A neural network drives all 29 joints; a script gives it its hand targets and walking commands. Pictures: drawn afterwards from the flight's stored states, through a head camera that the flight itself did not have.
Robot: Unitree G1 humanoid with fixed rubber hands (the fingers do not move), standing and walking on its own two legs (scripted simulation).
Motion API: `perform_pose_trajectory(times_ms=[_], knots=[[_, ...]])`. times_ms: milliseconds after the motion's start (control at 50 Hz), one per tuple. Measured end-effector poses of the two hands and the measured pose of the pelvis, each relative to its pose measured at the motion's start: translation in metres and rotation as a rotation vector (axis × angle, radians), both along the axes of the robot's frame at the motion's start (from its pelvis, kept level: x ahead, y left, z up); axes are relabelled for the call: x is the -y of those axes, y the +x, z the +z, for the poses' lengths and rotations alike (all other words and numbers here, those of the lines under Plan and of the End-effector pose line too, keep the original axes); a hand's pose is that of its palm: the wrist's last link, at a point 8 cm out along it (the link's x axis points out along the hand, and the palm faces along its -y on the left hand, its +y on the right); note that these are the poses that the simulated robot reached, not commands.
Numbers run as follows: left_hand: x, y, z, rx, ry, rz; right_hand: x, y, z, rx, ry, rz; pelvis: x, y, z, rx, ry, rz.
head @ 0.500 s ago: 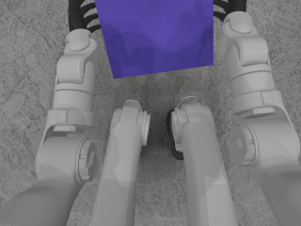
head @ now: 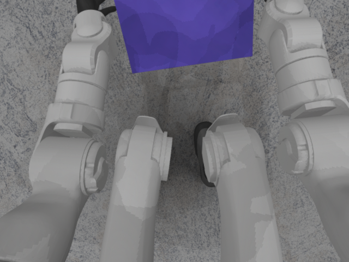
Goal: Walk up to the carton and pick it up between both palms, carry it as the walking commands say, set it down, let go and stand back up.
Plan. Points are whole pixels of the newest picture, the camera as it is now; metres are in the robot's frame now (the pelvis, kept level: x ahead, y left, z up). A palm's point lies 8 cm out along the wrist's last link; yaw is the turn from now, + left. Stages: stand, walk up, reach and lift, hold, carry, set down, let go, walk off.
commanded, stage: set down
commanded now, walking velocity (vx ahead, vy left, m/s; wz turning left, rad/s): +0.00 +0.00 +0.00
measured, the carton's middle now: out of the picture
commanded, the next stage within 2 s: none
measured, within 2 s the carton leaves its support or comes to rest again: rests again in 1.30 s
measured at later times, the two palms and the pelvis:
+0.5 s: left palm (101, 2) +0.55 +0.14 -0.21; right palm out of the picture +0.57 -0.18 -0.20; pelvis +0.02 +0.00 -0.04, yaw +1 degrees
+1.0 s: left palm (103, 1) +0.56 +0.14 -0.22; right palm out of the picture +0.58 -0.18 -0.22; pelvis +0.03 -0.01 -0.06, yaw +1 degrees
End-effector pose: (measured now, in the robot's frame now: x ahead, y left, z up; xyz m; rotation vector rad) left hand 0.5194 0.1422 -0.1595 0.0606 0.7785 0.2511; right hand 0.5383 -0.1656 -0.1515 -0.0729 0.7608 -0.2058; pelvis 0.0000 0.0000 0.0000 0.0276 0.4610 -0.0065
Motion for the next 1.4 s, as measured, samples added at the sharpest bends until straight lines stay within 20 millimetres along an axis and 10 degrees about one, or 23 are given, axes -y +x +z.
perform_pose_trajectory(times_ms=[480,1400], knots=[[0.003,0.031,-0.047,-0.004,-0.083,-0.064,0.012,0.03,-0.051,-0.049,-0.013,0.046,0.001,0.019,-0.042,-0.017,-0.005,0.019],[-0.009,0.045,-0.081,0.011,-0.11,-0.11,0.009,0.045,-0.09,-0.036,0.063,0.104,0.006,0.042,-0.068,-0.024,-0.002,0.035]])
